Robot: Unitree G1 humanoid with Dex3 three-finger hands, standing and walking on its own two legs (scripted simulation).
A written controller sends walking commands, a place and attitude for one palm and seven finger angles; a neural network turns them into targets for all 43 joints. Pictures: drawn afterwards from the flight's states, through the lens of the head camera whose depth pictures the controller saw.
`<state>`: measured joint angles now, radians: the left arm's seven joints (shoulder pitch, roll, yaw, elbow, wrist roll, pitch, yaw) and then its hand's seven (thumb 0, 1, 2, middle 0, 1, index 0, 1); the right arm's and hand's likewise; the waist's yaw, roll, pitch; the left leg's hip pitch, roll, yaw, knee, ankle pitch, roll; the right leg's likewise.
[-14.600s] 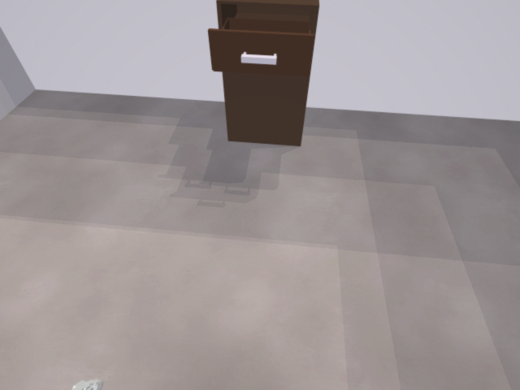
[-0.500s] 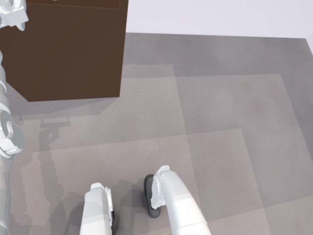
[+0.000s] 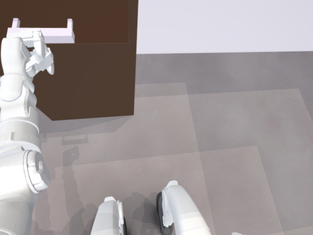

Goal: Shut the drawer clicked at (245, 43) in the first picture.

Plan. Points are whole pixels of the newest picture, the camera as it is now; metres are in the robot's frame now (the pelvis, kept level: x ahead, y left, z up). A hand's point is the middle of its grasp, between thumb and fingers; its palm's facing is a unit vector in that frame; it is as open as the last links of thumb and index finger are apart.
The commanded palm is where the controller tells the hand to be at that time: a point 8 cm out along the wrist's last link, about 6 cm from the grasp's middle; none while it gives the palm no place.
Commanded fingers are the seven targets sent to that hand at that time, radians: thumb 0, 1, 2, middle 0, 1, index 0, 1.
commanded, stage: draw the hand back to the body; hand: left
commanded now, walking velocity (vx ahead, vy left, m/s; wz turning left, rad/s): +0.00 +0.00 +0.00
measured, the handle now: (43, 29) +0.62 +0.22 +0.03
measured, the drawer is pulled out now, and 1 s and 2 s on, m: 0.00 0.00 0.00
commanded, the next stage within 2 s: step back with the hand held close in 1.34 s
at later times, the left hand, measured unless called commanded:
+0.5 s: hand (1, 97) +0.38 +0.21 +0.14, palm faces +0.01 -1.00 -0.08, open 3.3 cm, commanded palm +0.34 +0.26 +0.16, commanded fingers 0.00 0.90 0.90 -1.40 -1.60 -1.40 -1.60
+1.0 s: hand out of the picture +0.25 +0.24 +0.24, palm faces +0.38 -0.86 -0.34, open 3.3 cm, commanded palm +0.20 +0.28 +0.26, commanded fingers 0.00 0.90 0.90 -1.40 -1.60 -1.40 -1.60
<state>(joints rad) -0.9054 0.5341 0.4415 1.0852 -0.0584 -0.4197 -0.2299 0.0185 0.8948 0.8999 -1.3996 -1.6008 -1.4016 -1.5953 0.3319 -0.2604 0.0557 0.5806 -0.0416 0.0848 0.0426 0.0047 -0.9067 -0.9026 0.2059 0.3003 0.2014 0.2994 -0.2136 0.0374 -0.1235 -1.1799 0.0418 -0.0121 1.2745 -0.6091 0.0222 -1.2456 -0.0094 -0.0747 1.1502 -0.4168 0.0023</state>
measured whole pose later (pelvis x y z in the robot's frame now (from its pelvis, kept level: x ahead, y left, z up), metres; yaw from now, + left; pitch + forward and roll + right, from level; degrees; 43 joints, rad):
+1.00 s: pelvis +0.04 +0.00 +0.12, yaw +3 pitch -3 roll -1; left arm 0.35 0.31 0.20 -0.27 -0.06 -0.05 0.09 0.01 0.90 0.90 -1.40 -1.60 -1.40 -1.59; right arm 0.19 -0.22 0.05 0.58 0.00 -0.07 -0.06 0.01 -0.90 -0.90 0.21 0.30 0.20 0.30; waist 0.05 0.08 -0.01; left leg -0.06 0.00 0.00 0.44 -0.33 0.01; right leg -0.15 -0.02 -0.07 0.43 -0.22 0.01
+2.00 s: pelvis -0.02 +0.00 +0.11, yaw +2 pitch +0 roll +0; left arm 0.60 0.37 0.38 -0.52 -0.02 -0.22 0.13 0.01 0.89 0.90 -1.40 -1.60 -1.41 -1.59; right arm 0.19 -0.21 -0.01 0.56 0.00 -0.05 -0.08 0.02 -0.91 -0.90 0.21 0.30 0.20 0.30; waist 0.01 0.02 0.02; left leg -0.26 -0.03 0.03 0.52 -0.27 0.04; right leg -0.35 -0.06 -0.04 0.49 -0.14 0.02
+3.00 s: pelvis -0.13 -0.01 +0.10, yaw +5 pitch +2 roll -3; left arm 0.64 0.44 0.37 -0.62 -0.03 -0.31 0.12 0.01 0.89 0.90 -1.41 -1.60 -1.41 -1.59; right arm 0.16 -0.21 -0.04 0.60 -0.01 -0.06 -0.06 0.01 -0.90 -0.90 0.21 0.30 0.20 0.30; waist -0.04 0.02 0.00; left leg -0.49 0.00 -0.05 0.63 -0.22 0.00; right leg -0.34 0.08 0.06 0.51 -0.20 0.00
